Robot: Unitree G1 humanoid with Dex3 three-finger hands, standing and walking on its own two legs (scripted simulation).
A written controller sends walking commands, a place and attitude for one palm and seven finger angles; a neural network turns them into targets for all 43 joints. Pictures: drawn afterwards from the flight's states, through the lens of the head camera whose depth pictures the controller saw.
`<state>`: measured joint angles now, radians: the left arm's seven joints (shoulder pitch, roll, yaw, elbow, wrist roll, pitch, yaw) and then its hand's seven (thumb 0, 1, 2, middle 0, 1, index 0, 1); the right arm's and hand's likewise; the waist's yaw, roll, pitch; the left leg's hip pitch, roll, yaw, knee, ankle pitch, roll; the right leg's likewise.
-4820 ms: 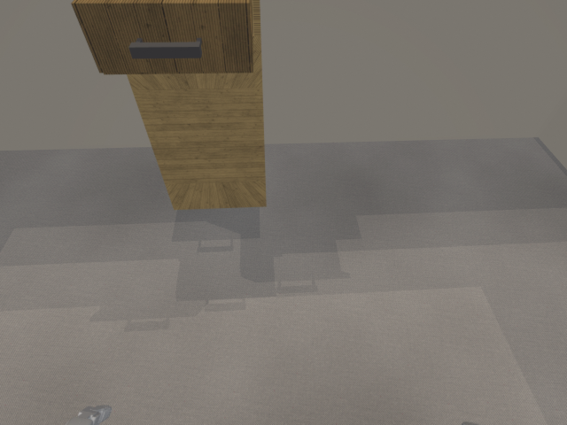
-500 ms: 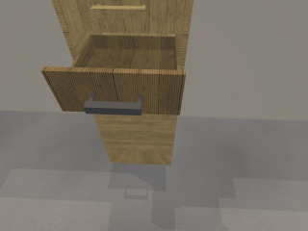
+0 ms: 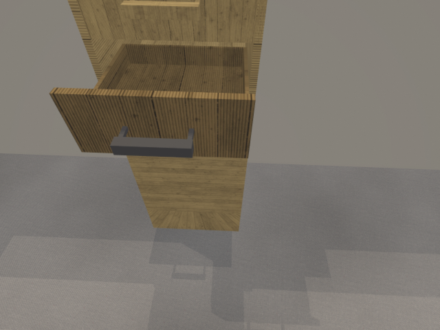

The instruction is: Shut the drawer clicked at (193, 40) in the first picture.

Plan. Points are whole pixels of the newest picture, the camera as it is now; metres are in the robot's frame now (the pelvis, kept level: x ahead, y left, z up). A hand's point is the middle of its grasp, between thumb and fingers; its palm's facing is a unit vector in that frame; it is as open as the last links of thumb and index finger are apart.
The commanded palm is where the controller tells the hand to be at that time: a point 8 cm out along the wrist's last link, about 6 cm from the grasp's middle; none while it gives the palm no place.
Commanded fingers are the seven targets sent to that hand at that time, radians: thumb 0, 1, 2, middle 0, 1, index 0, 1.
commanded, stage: look again from close up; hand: left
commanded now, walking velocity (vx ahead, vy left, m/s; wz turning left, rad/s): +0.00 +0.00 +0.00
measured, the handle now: (155, 139) +0.45 +0.15 +0.10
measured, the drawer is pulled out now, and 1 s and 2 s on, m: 0.23 0.23 0.23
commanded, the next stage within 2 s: shuffle to correct the standing spot in 0.42 s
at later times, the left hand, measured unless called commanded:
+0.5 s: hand out of the picture -0.02 +0.20 -0.18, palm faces +0.04 -0.98 -0.17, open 7.3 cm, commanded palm none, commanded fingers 0.00 0.90 0.90 -0.20 -0.30 -0.20 -0.30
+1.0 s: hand out of the picture -0.06 +0.15 -0.19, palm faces +0.07 -0.99 -0.10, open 7.4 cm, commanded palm none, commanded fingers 0.00 0.90 0.90 -0.20 -0.30 -0.20 -0.30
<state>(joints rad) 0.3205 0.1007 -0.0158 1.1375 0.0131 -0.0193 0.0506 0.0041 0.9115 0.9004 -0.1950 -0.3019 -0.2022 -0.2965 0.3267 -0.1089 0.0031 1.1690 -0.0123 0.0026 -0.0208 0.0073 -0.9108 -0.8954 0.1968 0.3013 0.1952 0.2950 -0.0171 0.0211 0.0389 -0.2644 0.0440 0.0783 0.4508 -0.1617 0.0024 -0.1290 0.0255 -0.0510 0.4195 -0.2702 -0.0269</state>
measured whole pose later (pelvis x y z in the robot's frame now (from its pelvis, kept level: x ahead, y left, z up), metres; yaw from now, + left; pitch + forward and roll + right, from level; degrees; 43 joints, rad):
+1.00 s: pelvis +0.02 +0.01 -0.01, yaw +1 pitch -1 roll -1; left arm 0.47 0.14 0.00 1.09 0.02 0.00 0.02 0.00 0.91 0.90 -0.19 -0.30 -0.20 -0.30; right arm 0.32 -0.12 -0.01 1.10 -0.02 -0.02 -0.02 0.01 -0.91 -0.90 0.20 0.30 0.20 0.30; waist 0.01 -0.05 -0.01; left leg -0.32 0.05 0.07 0.61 -0.26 0.02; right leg -0.16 0.02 -0.06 0.54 -0.36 -0.03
